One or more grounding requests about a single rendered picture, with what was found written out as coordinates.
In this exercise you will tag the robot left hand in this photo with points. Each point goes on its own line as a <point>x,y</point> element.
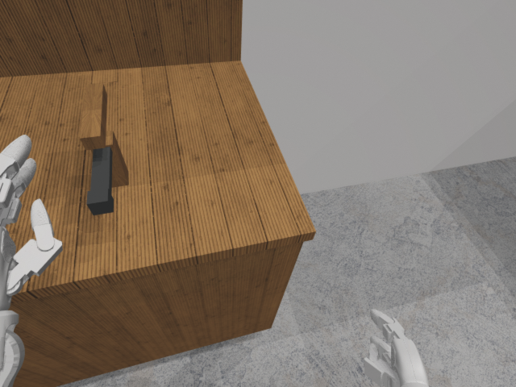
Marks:
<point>16,173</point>

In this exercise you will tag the left robot forearm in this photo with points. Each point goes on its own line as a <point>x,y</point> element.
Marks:
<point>12,349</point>

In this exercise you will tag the robot right hand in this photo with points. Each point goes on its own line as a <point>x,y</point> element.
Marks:
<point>401,363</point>

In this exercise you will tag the counter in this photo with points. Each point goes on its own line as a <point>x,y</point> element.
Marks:
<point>208,222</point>

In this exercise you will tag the tap lever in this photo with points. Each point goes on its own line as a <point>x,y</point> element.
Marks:
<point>99,198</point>

